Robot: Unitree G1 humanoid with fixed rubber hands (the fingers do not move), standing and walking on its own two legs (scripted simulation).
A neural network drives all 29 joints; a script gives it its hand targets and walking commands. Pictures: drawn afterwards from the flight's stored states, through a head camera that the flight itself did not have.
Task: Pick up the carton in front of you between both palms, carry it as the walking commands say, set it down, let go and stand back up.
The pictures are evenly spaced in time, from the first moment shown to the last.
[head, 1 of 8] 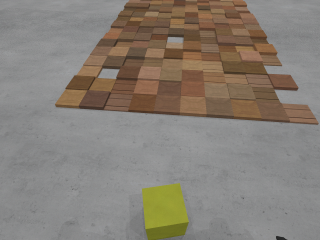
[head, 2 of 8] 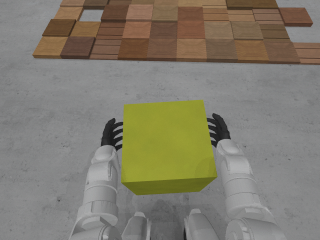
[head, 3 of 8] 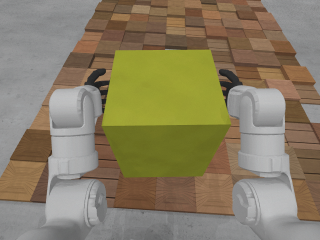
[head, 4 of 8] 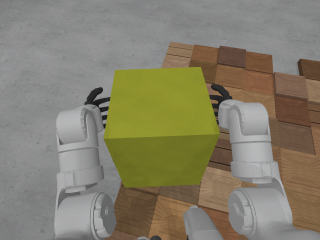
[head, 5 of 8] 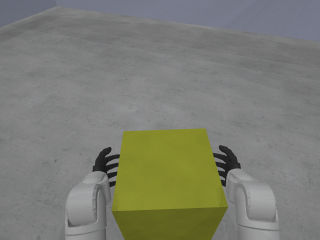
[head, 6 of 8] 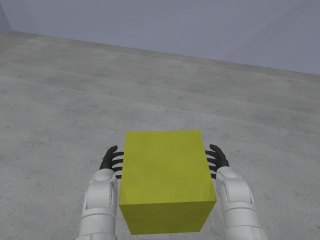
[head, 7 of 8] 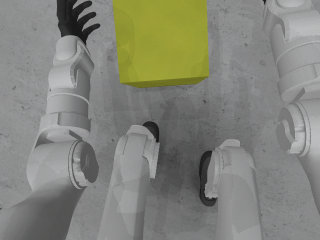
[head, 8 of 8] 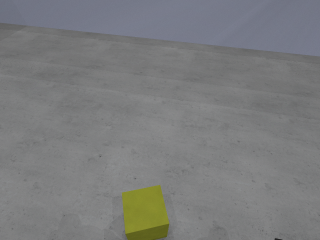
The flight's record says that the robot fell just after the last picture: no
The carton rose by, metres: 0.80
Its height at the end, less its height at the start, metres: +0.00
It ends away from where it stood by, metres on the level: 7.08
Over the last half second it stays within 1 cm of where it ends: yes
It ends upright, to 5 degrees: yes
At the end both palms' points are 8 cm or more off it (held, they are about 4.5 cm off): yes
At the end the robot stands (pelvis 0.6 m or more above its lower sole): yes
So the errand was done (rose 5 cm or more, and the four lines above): yes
